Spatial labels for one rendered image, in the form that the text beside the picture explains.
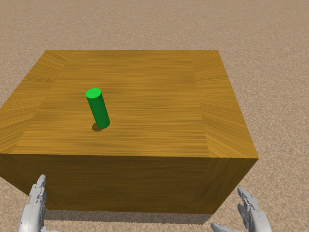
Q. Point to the can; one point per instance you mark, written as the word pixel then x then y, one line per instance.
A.
pixel 98 108

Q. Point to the left robot hand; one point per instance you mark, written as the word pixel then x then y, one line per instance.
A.
pixel 31 219

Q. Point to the right robot hand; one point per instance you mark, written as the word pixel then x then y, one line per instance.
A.
pixel 254 219

